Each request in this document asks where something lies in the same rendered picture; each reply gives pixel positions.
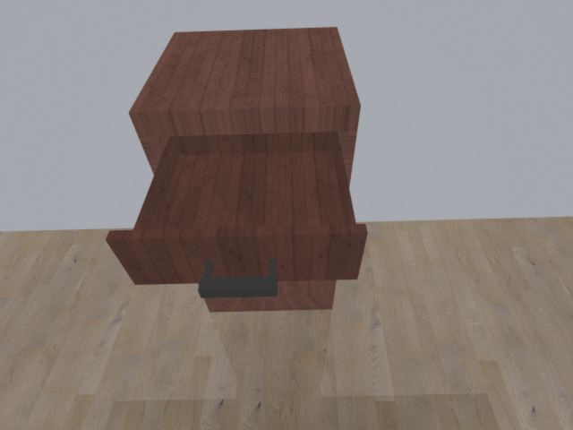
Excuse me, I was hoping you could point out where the cabinet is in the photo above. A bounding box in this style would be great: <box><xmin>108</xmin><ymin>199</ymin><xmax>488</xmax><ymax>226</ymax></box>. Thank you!
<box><xmin>129</xmin><ymin>27</ymin><xmax>361</xmax><ymax>313</ymax></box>

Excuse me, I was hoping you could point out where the drawer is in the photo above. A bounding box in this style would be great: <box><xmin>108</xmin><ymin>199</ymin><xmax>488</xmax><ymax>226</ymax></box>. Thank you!
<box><xmin>106</xmin><ymin>132</ymin><xmax>368</xmax><ymax>285</ymax></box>

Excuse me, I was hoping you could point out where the handle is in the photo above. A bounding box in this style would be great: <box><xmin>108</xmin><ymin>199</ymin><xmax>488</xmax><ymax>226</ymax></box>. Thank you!
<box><xmin>198</xmin><ymin>259</ymin><xmax>278</xmax><ymax>298</ymax></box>

